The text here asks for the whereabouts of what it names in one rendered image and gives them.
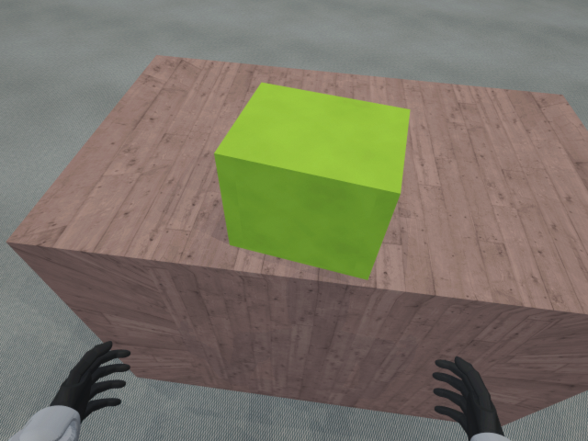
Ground carton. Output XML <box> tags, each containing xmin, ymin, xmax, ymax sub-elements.
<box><xmin>214</xmin><ymin>83</ymin><xmax>410</xmax><ymax>280</ymax></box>

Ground robot right hand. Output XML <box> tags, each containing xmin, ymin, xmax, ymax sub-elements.
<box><xmin>433</xmin><ymin>356</ymin><xmax>504</xmax><ymax>441</ymax></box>

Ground robot left hand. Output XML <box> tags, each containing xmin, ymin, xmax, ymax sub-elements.
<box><xmin>49</xmin><ymin>341</ymin><xmax>130</xmax><ymax>423</ymax></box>

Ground pedestal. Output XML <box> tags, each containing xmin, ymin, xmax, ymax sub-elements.
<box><xmin>6</xmin><ymin>55</ymin><xmax>588</xmax><ymax>426</ymax></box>

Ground robot left forearm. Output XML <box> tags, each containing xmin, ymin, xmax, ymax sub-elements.
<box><xmin>8</xmin><ymin>405</ymin><xmax>81</xmax><ymax>441</ymax></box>

